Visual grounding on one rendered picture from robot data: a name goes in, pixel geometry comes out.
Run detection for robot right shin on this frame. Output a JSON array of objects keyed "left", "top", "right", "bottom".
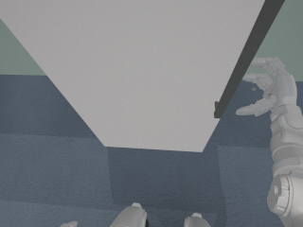
[{"left": 192, "top": 213, "right": 202, "bottom": 218}]

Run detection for robot left thigh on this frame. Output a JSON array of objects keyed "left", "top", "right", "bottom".
[{"left": 110, "top": 206, "right": 147, "bottom": 227}]

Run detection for fridge door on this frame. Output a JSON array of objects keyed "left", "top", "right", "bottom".
[{"left": 0, "top": 0, "right": 265, "bottom": 152}]

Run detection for right robot hand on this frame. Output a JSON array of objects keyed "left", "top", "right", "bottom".
[{"left": 236, "top": 57, "right": 297, "bottom": 116}]

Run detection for right robot upper arm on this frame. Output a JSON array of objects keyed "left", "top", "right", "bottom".
[{"left": 267, "top": 173, "right": 303, "bottom": 227}]

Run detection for handle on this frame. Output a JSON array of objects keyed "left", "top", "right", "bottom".
[{"left": 214, "top": 0, "right": 285, "bottom": 119}]

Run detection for right robot forearm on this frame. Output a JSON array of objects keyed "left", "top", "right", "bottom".
[{"left": 270, "top": 104, "right": 303, "bottom": 178}]

